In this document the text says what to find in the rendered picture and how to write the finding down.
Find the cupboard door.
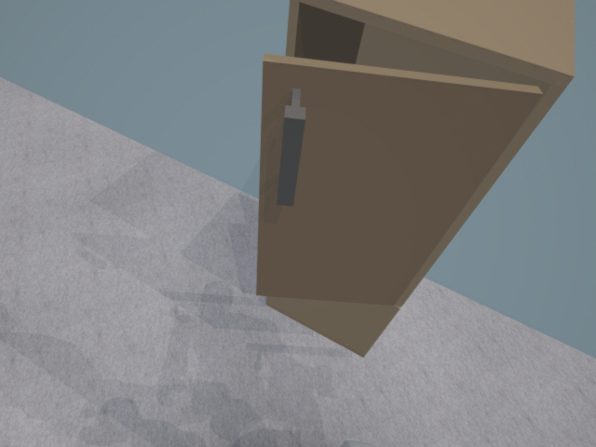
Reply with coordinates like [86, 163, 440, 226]
[256, 54, 543, 305]

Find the handle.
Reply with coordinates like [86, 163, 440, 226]
[277, 88, 306, 207]

